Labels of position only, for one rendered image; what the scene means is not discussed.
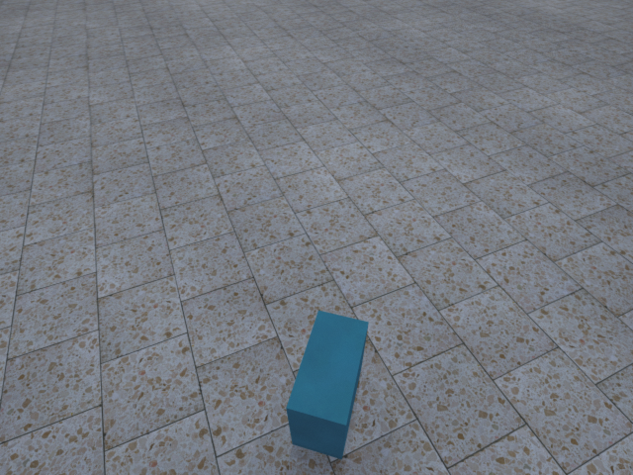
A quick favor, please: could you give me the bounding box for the carton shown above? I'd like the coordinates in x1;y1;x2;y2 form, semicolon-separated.
286;311;369;459

